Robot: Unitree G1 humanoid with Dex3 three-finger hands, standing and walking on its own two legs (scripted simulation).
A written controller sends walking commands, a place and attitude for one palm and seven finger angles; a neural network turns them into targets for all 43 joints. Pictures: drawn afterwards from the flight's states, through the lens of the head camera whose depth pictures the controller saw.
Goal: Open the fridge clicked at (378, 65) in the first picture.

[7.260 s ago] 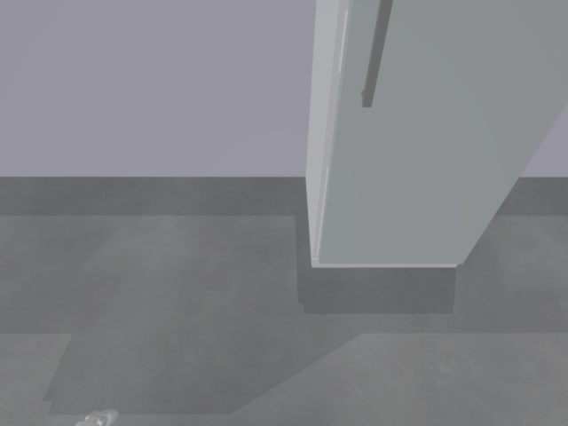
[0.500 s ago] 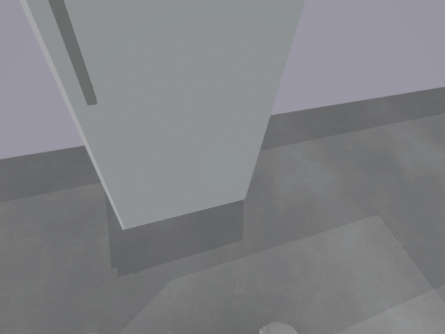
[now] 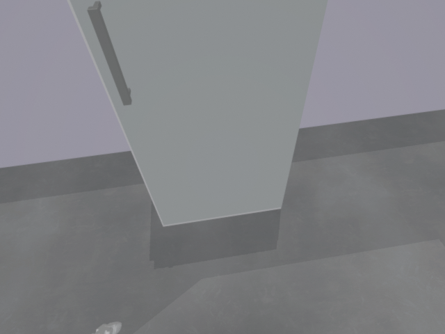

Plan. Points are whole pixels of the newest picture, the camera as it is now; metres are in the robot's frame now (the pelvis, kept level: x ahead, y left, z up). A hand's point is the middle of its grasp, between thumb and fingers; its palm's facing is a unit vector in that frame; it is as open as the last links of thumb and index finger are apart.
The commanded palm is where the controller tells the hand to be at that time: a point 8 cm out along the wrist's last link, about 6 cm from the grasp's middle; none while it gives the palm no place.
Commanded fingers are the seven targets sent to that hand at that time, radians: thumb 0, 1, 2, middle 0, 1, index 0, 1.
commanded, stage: turn to face it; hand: left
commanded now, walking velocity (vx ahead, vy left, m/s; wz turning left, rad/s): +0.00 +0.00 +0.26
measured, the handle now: (113, 57) +0.68 +0.27 +0.17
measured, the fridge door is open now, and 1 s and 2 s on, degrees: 0 0 0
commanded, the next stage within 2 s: take the last steps up to it in 0.04 s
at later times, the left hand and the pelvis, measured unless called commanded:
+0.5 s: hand out of the picture -0.09 +0.20 -0.18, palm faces +0.22 -0.96 -0.18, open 7.4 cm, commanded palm none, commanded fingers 0.00 0.90 0.90 -0.20 -0.30 -0.20 -0.30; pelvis +0.01 +0.04 +0.00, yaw +7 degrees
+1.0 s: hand (143, 300) +0.23 +0.19 -0.16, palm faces +0.13 -0.96 -0.23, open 7.3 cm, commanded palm none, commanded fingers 0.00 0.90 0.90 -0.20 -0.30 -0.20 -0.30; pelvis +0.17 +0.00 +0.00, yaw +7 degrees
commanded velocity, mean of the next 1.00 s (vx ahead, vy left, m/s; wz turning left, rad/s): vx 0.22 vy -0.02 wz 0.03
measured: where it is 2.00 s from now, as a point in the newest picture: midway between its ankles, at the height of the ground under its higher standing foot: outside the picture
